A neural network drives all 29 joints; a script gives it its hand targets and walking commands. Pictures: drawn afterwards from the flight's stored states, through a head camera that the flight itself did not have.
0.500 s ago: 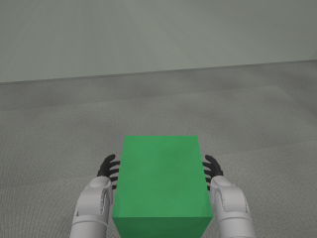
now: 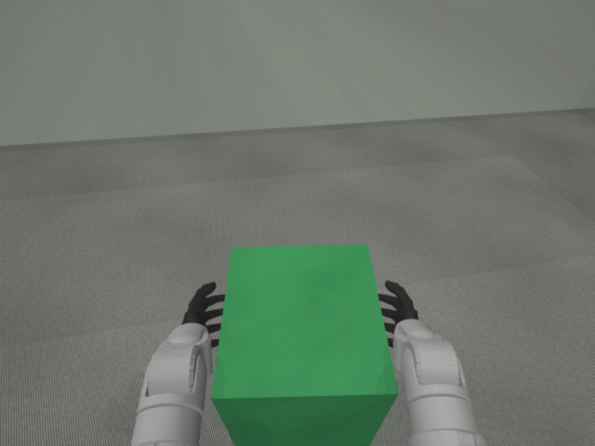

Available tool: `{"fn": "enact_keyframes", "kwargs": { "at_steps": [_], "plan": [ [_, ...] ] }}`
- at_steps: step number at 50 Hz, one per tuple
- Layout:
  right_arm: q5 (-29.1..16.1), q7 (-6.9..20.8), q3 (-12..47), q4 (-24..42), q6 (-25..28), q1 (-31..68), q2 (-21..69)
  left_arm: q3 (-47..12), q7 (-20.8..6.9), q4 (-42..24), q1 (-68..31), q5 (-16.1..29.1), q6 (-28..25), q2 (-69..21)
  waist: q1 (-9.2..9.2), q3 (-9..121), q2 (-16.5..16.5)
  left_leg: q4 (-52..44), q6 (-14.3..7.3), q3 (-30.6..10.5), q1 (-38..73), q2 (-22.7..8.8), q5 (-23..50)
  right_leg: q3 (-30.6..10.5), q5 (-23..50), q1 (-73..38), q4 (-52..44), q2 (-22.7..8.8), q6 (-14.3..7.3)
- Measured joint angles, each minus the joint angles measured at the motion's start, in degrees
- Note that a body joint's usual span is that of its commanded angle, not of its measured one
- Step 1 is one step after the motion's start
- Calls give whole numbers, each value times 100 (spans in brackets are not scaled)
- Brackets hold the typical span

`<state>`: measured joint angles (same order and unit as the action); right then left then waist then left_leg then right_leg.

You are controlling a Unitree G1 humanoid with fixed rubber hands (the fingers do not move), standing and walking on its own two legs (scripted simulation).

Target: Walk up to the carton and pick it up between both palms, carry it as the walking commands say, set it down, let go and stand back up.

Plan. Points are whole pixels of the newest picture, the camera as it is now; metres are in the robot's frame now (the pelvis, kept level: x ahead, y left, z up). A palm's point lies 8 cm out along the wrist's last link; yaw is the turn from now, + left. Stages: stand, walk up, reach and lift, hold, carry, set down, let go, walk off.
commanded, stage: hold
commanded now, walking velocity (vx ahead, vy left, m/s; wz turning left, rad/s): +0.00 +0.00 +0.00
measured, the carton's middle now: (301, 352) +0.28 -0.01 -0.03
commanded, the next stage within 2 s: carry in 0.06 s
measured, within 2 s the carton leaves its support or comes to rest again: neither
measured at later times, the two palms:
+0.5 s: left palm (155, 351) +0.24 +0.18 +0.06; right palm (387, 357) +0.23 -0.11 +0.05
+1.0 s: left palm (183, 365) +0.22 +0.14 +0.05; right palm out of the picture +0.10 -0.12 +0.05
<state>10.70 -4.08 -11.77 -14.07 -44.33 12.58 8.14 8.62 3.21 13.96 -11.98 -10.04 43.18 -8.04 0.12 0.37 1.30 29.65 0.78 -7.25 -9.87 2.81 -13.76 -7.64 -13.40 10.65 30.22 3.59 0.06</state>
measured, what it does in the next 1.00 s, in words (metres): steps to the left, turning right: right foot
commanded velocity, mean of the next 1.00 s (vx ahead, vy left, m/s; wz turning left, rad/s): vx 0.00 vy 0.20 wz -0.59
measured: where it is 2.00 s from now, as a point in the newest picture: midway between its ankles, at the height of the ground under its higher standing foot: outside the picture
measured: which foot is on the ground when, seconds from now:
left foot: down 0.00-0.72, up 0.74-1.00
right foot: down 0.00-0.48, up 0.50-0.68, down 0.70-1.00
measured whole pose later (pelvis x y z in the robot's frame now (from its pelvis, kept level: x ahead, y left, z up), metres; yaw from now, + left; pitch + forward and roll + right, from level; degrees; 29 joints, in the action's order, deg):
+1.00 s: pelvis -0.09 +0.13 -0.02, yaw -20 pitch +5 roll +4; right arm 1.9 -9.5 -9.5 17.8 -69.2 11.7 8.0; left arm 5.0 7.5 -17.5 -13.0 -4.7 69.6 -8.3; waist -3.0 1.6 3.3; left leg 43.2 3.1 2.1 -27.5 0.1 -24.3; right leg -5.1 -12.2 33.2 40.2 -3.0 1.7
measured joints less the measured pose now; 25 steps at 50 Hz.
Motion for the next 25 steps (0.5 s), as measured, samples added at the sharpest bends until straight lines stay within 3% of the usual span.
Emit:
{"fn": "enact_keyframes", "kwargs": {
  "at_steps": [5, 10, 15, 20, 23, 25],
  "plan": [
    [-53, -7, 19, 59, -64, -34, -49, -46, 36, -4, -32, 41, 75, 0, -7, 94, -28, 101, -13, -11, -130, 20, -45, 33, -41, 100, 61, -17, 11],
    [-314, -19, 107, 531, -385, 113, -234, -217, 263, -550, -104, 225, 378, -19, 18, 321, -65, 573, -70, 101, -817, 105, -170, 27, -201, 791, 557, -83, 75],
    [-369, -111, 182, 1082, -848, 216, -148, -199, 341, -1239, -100, 405, 879, 31, -2, 439, -17, 774, -176, 303, -1173, 256, -158, -97, -314, 1253, 975, -229, 213],
    [-445, -246, 267, 1681, -1420, 2, -102, -191, 370, -1666, -137, 515, 1521, 18, 104, 600, -95, 1079, -270, 491, -1479, 273, -224, -201, -322, 1544, 1206, -262, 329],
    [-514, -314, 273, 1958, -1774, -201, -66, -227, 379, -1859, -44, 510, 1901, -20, 113, 669, 78, 993, -345, 775, -1483, 265, -165, -319, -299, 1610, 1242, -385, 425],
    [-530, -353, 323, 2037, -1984, -268, -32, -275, 386, -2018, 107, 518, 2121, 17, 103, 738, 151, 841, -415, 963, -1458, 230, 10, -348, -584, 1714, 1370, -428, 362]
  ]
}}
